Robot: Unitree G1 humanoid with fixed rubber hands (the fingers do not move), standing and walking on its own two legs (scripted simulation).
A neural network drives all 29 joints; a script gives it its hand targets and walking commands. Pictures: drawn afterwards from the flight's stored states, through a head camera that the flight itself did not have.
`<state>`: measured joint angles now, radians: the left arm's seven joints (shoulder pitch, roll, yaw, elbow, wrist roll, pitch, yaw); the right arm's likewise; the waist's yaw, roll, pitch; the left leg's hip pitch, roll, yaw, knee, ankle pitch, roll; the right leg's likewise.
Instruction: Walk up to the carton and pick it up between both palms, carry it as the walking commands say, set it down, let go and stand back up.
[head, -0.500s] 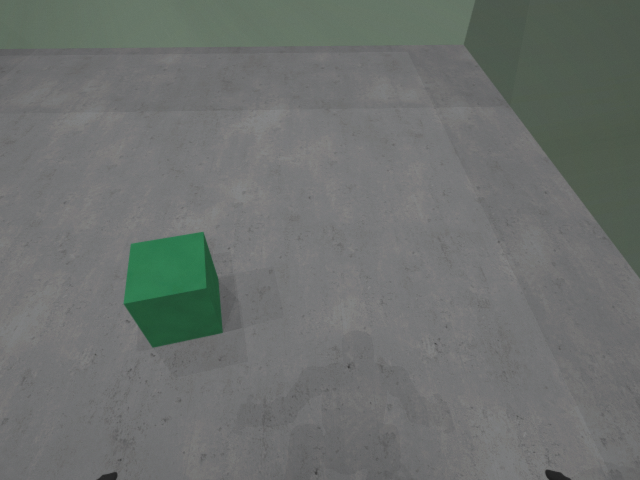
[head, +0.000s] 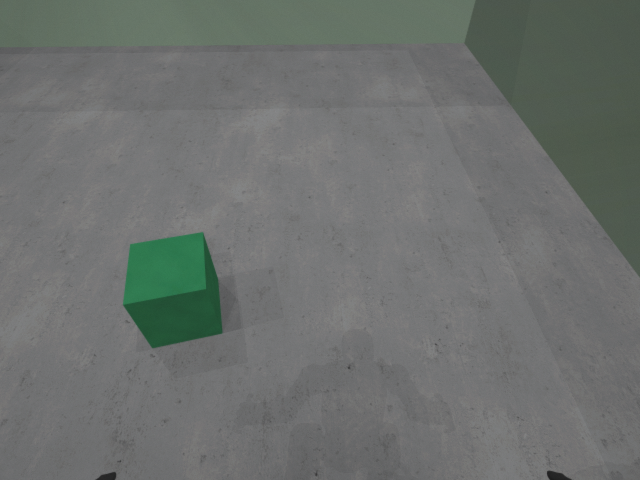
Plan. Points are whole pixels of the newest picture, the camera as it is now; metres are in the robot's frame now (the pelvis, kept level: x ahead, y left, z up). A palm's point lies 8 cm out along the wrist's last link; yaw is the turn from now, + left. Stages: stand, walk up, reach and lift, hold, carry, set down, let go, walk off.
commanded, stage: stand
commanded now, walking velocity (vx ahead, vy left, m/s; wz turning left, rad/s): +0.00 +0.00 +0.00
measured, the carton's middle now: (177, 290) +0.85 +0.52 -0.64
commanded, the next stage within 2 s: walk up in 0.44 s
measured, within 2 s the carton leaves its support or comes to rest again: neither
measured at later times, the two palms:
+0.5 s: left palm out of the picture +0.10 +0.31 -0.10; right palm out of the picture +0.10 -0.31 -0.10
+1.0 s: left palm out of the picture +0.07 +0.47 -0.09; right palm (491, 429) +0.22 -0.22 -0.10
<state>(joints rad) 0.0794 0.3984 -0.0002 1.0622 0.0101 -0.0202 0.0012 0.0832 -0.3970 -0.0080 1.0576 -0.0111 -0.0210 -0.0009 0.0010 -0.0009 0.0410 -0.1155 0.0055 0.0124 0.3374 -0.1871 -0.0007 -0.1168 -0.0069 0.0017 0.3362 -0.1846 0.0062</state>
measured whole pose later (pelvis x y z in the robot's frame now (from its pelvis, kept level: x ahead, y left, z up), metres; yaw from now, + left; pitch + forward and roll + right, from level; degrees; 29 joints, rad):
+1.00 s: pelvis +0.05 +0.09 -0.03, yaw +13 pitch -2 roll +0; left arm 0.23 0.55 0.11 0.84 0.03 -0.06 0.02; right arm 0.22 -0.48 -0.12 0.80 -0.02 0.00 0.13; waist -0.02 -0.01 0.07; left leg -0.40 0.03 0.00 0.69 -0.25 0.00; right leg -0.28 -0.14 -0.03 0.99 -0.52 -0.03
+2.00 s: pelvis +0.30 +0.30 -0.03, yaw +26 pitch -1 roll +0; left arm 0.33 0.49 0.06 0.71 0.02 -0.08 0.01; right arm 0.30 -0.45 -0.06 0.72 -0.01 -0.01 0.03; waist 0.02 0.04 0.07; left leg -0.40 0.01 0.02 0.84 -0.46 0.03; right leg -0.36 -0.06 -0.03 0.69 -0.30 0.00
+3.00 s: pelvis +0.34 +0.40 -0.03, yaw +16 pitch -3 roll +0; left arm 0.32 0.52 0.06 0.86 0.01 -0.06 0.03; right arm 0.26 -0.47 -0.11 0.82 -0.03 -0.03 0.05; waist -0.02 0.00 0.09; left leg -0.27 0.00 0.05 0.66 -0.34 0.04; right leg -0.43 0.02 0.12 1.01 -0.45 -0.02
